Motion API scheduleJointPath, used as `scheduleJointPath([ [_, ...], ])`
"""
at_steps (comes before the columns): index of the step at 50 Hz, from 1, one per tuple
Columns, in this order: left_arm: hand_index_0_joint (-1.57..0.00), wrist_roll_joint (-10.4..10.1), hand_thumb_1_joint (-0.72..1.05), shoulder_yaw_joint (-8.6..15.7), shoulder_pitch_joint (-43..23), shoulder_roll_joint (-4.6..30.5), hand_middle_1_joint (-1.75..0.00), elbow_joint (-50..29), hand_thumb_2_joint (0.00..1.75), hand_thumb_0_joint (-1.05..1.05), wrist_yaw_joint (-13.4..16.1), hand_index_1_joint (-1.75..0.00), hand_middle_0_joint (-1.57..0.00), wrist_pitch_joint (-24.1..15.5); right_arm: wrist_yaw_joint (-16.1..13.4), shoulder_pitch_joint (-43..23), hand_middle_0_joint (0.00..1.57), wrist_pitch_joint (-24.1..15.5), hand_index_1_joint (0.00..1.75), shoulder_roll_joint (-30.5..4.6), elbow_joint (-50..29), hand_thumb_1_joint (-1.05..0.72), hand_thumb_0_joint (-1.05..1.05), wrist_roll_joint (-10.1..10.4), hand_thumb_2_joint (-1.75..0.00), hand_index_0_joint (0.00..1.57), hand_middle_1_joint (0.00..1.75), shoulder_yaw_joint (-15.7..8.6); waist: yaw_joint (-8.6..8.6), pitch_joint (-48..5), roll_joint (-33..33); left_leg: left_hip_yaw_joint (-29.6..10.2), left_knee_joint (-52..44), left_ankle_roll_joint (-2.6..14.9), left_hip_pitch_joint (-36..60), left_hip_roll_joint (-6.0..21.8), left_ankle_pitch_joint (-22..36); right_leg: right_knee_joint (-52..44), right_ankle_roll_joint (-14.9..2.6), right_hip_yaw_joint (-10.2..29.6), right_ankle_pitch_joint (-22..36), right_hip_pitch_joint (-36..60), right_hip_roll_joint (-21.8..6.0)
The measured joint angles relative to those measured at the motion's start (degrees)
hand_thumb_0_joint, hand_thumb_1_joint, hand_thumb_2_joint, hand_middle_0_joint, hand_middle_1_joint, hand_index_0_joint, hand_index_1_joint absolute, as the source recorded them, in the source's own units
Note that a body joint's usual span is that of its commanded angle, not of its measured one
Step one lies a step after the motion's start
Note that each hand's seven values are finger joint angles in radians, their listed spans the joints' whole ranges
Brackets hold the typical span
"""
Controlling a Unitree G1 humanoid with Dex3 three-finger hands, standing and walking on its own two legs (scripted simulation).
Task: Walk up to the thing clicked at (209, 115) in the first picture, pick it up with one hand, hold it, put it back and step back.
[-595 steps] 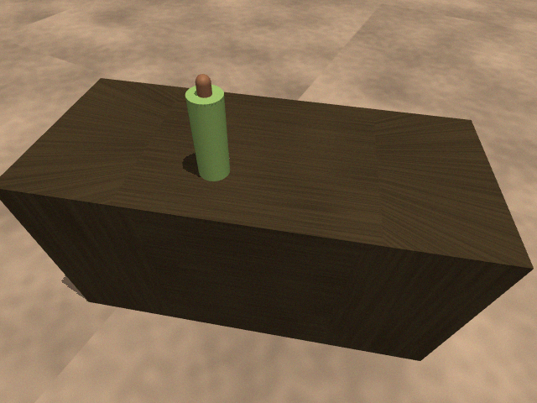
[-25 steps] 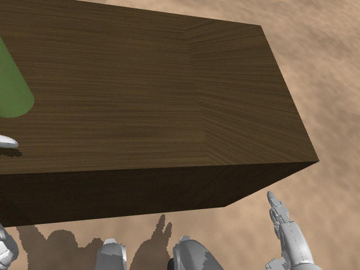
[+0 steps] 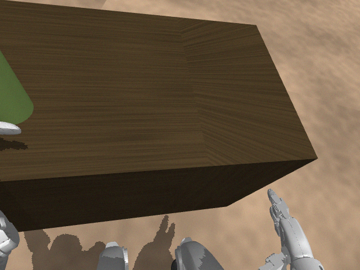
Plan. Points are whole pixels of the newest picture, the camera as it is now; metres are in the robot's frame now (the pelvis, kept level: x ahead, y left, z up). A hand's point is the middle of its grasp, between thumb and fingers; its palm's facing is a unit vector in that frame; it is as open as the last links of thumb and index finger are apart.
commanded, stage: close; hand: left
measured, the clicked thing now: out of the picture +0.51 +0.31 +0.10
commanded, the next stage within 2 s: settle in 0.56 s
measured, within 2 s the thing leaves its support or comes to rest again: leaves its support in 1.08 s
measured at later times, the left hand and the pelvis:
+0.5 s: hand out of the picture +0.50 +0.33 +0.06, palm faces +0.38 -0.93 +0.01, open 11.9 cm; pelvis +0.01 +0.00 +0.00, yaw +0 degrees
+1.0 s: hand out of the picture +0.49 +0.32 +0.06, palm faces +0.38 -0.93 -0.02, open 11.3 cm; pelvis +0.01 +0.00 +0.01, yaw -1 degrees
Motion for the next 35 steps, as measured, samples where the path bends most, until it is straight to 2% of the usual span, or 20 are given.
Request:
scheduleJointPath([
  [7, -0.36, 1.5, -0.61, -0.3, -2.6, 2.3, -0.2, 1.5, 0.06, -0.02, -0.5, -0.17, -0.33, 0.3, 0.7, 0.3, 0.06, 0.1, 0.05, 0.5, -0.5, 0.51, -0.01, -0.5, -0.05, 0.06, 0.05, 1.5, -1.24, 0.1, -0.7, -0.8, 0.3, -0.31, -1.4, 0.1, 0.2, -0.1, -0.23, -0.8, 0.2, -1.0, 0.2],
  [12, -0.48, 2.0, -0.6, 1.3, -3.9, 4.7, -0.29, 3.1, 0.09, -0.02, -0.4, -0.25, -0.44, 0.2, 0.7, -0.5, 0.06, 0.6, 0.05, -0.1, 0.2, 0.51, -0.01, -0.6, -0.05, 0.06, 0.05, 0.9, -2.14, 0.2, -0.1, -0.9, 1.0, -0.24, -2.5, 0.4, -0.1, 0.0, -0.18, -0.8, 0.3, -1.9, 0.5],
  [16, -0.56, 2.0, -0.57, 1.9, -4.2, 6.1, -0.36, 3.8, 0.14, -0.02, -0.7, -0.32, -0.53, 0.3, 0.5, -0.9, 0.06, 1.0, 0.05, -0.3, 0.3, 0.51, -0.01, -0.6, -0.05, 0.06, 0.05, 0.7, -2.16, 0.3, 0.4, -0.7, 1.1, -0.12, -3.0, 0.5, -0.2, 0.1, -0.06, -0.6, 0.3, -2.5, 0.6],
  [22, -0.72, 1.6, -0.46, 0.3, -4.1, 4.7, -0.52, 2.5, 0.27, -0.02, -1.8, -0.48, -0.68, 1.3, 0.4, -0.8, 0.06, 1.0, 0.05, 0.7, 1.1, 0.51, -0.01, -0.5, -0.05, 0.06, 0.05, 2.0, -1.39, -0.6, 0.8, -0.8, 0.3, -0.06, -2.3, 0.4, -0.2, -0.9, -0.01, -0.6, 0.4, -1.7, 0.5],
  [26, -0.83, 1.1, -0.37, -0.3, -3.0, 3.3, -0.63, 2.5, 0.37, -0.02, -1.5, -0.59, -0.79, 2.0, 0.6, -0.8, 0.06, 1.1, 0.05, 0.6, 1.7, 0.51, -0.01, -0.3, -0.05, 0.06, 0.05, 1.7, -1.04, -1.3, 1.3, -0.5, -0.1, 0.03, -1.3, 0.4, -0.4, -1.4, 0.04, -0.5, 0.3, -0.6, 0.5],
  [28, -0.87, 0.7, -0.33, 0.6, -2.7, 3.0, -0.65, 2.6, 0.42, -0.01, -1.0, -0.63, -0.8, 1.9, 0.7, -0.9, 0.06, 1.3, 0.05, 0.2, 1.7, 0.51, -0.01, -0.1, -0.05, 0.06, 0.05, 1.2, -1.08, -1.3, 1.5, -0.4, -0.1, 0.13, -1.0, 0.5, -0.5, -1.5, 0.12, -0.3, 0.2, -0.4, 0.5],
  [32, -0.85, 0.4, -0.37, 1.8, -2.4, 3.0, -0.69, 2.6, 0.51, -0.01, -1.3, -0.67, -0.79, 1.2, 0.8, -0.5, 0.06, 1.7, 0.05, -0.5, 0.8, 0.51, -0.01, 0.1, -0.05, 0.06, 0.05, 0.1, -1.09, -1.1, 1.3, 0.0, -0.2, 0.25, -0.8, 0.4, -0.6, -1.2, 0.22, 0.1, 0.1, -0.4, 0.4],
  [35, -0.85, 0.5, -0.41, 2.2, -2.5, 3.3, -0.75, 2.6, 0.56, -0.01, -1.4, -0.73, -0.78, 0.5, 1.0, -0.4, 0.06, 1.7, 0.05, -0.6, 0.7, 0.52, -0.01, 0.1, -0.05, 0.06, 0.05, 0.2, -1.26, -1.0, 1.0, 0.1, -0.1, 0.13, -1.0, 0.5, -0.6, -0.9, 0.14, 0.1, 0.0, -0.8, 0.5],
])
